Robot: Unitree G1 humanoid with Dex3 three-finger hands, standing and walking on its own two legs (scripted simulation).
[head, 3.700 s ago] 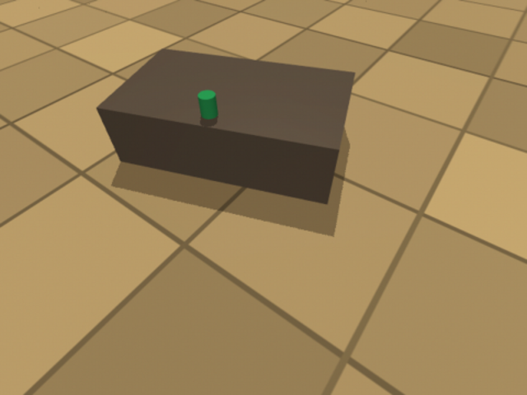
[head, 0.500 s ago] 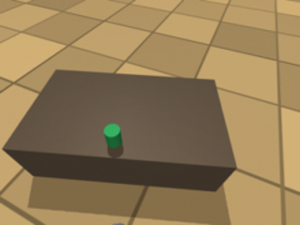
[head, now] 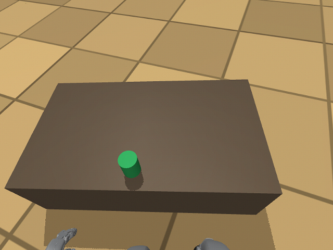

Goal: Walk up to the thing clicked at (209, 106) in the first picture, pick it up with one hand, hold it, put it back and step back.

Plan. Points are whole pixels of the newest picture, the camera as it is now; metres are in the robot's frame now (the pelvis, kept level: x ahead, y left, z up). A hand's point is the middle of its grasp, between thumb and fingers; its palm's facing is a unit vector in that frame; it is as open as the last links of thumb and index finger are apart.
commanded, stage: walk up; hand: left
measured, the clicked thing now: (129, 164) +0.48 +0.20 -0.34
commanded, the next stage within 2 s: stand in 1.16 s
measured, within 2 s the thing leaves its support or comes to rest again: neither
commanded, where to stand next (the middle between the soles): +0.07 -0.02 m, yaw +0 degrees
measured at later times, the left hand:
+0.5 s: hand out of the picture +0.09 +0.27 -0.14, palm faces +0.02 -0.94 -0.33, open 7.3 cm
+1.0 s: hand out of the picture +0.11 +0.26 -0.13, palm faces +0.04 -0.95 -0.31, open 7.3 cm
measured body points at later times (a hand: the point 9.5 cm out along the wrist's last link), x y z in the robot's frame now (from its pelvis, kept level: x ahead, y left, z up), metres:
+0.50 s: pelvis +0.01 +0.01 +0.02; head +0.03 +0.01 +0.47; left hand +0.09 +0.32 -0.11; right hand +0.11 -0.30 -0.11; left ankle +0.01 +0.15 -0.72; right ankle +0.08 -0.10 -0.72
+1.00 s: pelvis +0.02 +0.01 +0.02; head +0.03 +0.01 +0.47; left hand +0.11 +0.31 -0.11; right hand +0.11 -0.30 -0.11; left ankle +0.01 +0.15 -0.72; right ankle +0.08 -0.10 -0.72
